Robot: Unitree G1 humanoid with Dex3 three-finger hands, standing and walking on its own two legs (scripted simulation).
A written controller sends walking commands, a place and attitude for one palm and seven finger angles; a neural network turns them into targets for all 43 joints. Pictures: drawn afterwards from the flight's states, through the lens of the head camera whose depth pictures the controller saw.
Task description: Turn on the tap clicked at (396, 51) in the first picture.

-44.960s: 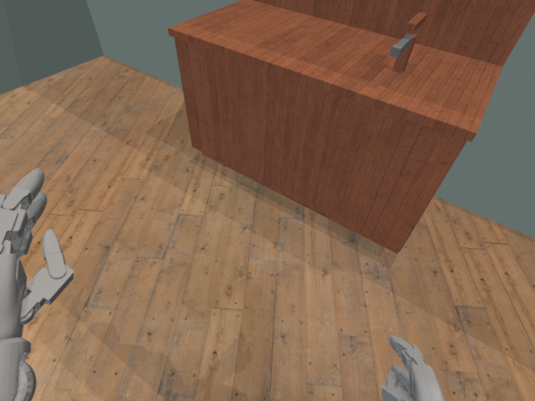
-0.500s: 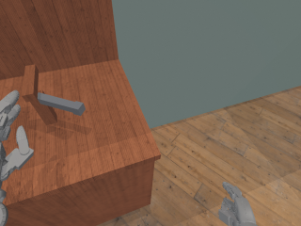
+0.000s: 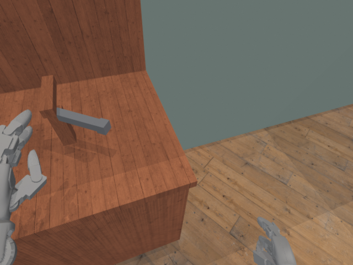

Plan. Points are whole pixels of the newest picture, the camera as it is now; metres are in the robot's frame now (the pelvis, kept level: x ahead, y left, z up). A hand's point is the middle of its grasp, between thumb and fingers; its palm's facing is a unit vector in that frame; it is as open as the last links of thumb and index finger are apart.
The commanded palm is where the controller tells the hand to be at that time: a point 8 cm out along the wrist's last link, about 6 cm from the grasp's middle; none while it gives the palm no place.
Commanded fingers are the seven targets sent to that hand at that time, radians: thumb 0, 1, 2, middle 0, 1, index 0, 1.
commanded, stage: come to a stop and stand still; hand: left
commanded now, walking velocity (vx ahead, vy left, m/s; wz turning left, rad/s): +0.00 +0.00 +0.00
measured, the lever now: (103, 126) +0.41 +0.23 +0.07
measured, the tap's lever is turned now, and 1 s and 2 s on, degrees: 53 53 53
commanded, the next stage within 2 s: look again from close up in 0.54 s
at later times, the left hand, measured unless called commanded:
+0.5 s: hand (48, 174) +0.23 +0.26 +0.13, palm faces +0.32 -0.81 -0.49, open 7.4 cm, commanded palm +0.15 +0.28 +0.17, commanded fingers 0.00 0.90 0.90 -0.20 -0.30 -0.20 -0.30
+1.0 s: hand (42, 180) +0.21 +0.25 +0.15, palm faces +0.34 -0.84 -0.43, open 7.4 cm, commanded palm +0.15 +0.28 +0.17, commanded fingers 0.00 0.90 0.90 -0.20 -0.30 -0.20 -0.30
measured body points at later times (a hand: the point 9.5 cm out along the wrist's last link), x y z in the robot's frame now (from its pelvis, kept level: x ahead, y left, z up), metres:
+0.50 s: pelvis +0.00 +0.00 -0.01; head +0.07 +0.02 +0.43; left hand +0.21 +0.30 +0.16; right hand +0.19 -0.23 -0.09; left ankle +0.06 +0.02 -0.74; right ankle -0.05 -0.13 -0.74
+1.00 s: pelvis +0.00 +0.00 -0.01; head +0.04 +0.02 +0.44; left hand +0.19 +0.29 +0.17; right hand +0.18 -0.22 -0.08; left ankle +0.06 +0.02 -0.74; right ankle -0.05 -0.13 -0.74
